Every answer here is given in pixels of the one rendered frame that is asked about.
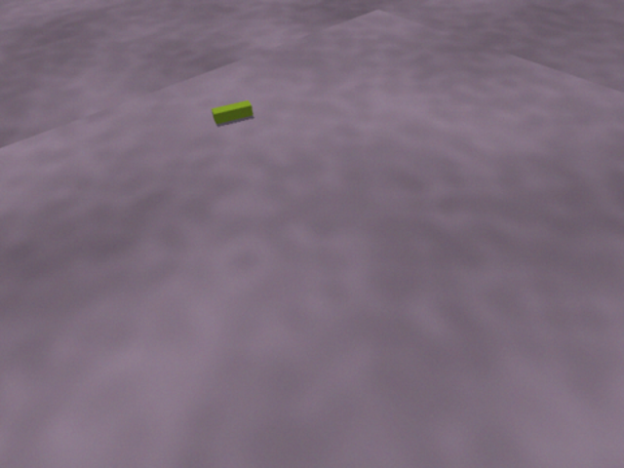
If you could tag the carton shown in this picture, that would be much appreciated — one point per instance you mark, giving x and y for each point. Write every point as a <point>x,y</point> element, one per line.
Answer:
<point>232,111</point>

